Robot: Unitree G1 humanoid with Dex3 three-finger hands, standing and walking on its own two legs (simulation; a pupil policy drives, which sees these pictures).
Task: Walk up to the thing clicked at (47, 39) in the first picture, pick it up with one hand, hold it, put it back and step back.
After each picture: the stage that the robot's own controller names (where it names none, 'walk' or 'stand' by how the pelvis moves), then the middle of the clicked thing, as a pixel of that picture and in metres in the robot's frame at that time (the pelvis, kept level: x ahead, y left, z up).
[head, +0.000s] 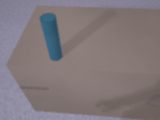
stand; (52, 39) +0.63 +0.17 -0.03
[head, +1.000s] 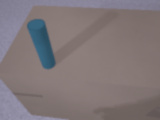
walk; (43, 46) +0.54 +0.22 -0.02
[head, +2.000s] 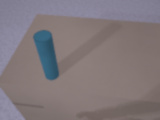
stand; (48, 57) +0.50 +0.18 -0.03
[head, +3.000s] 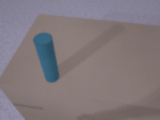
stand; (48, 60) +0.49 +0.17 -0.03
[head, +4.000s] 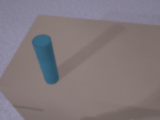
stand; (47, 62) +0.48 +0.18 -0.03
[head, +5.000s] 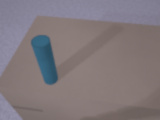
stand; (46, 62) +0.48 +0.18 -0.03
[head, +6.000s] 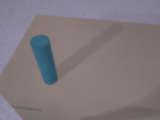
stand; (46, 62) +0.47 +0.18 -0.03
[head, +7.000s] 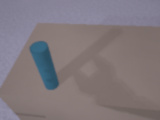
rise first; (46, 68) +0.46 +0.21 -0.03
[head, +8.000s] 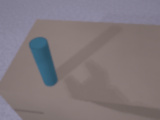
go down; (45, 64) +0.47 +0.21 -0.03
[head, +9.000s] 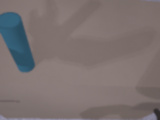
go down; (19, 47) +0.49 +0.20 +0.01
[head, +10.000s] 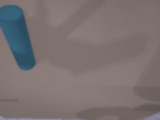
go down; (20, 43) +0.48 +0.20 +0.04
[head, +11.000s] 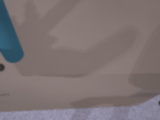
close in; (3, 33) +0.49 +0.21 +0.06
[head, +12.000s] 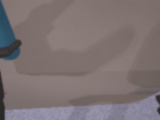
close; out of the picture +0.49 +0.21 +0.07
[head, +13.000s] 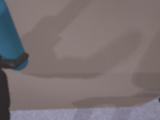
lift; (7, 41) +0.45 +0.19 +0.07
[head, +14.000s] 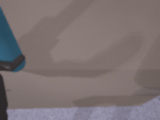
lift; (3, 43) +0.44 +0.20 +0.07
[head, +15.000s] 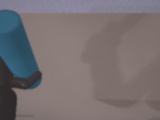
lift; (20, 58) +0.34 +0.17 +0.18
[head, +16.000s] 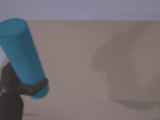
hold; (27, 65) +0.32 +0.17 +0.16
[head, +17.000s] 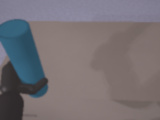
crouch; (28, 65) +0.33 +0.17 +0.16
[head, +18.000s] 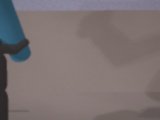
crouch; (8, 26) +0.46 +0.21 +0.18
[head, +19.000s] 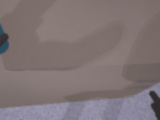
lower; out of the picture +0.50 +0.22 +0.09
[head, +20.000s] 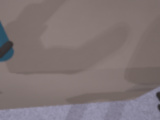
lower; out of the picture +0.48 +0.22 +0.08
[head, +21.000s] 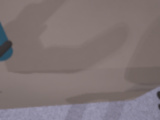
lower; out of the picture +0.49 +0.22 +0.08
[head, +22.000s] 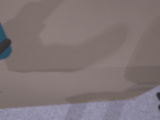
lower; out of the picture +0.49 +0.22 +0.08
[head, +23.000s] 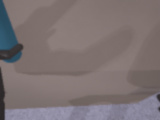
open; out of the picture +0.48 +0.20 +0.07
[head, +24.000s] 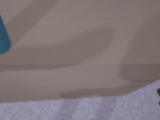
rise; out of the picture +0.48 +0.21 +0.09
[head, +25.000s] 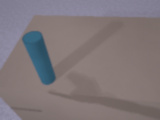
sink last; (41, 61) +0.46 +0.21 +0.02
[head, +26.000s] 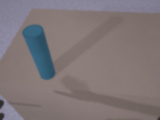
stand; (41, 55) +0.47 +0.20 +0.02
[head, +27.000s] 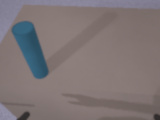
stand; (33, 53) +0.46 +0.21 +0.04
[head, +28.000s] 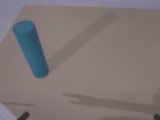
stand; (34, 53) +0.47 +0.21 +0.04
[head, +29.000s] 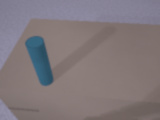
stand; (41, 63) +0.48 +0.21 -0.03
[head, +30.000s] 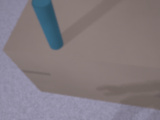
walk; (50, 26) +0.58 +0.18 -0.01
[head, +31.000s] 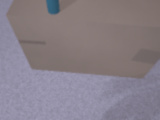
walk; out of the picture +0.85 +0.18 -0.01
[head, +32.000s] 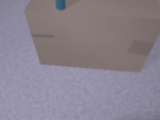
stand; out of the picture +1.09 +0.20 -0.01
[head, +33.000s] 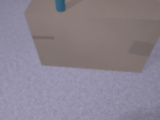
stand; out of the picture +1.07 +0.19 -0.03
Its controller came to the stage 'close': yes
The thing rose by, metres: 0.20
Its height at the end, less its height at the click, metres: +0.00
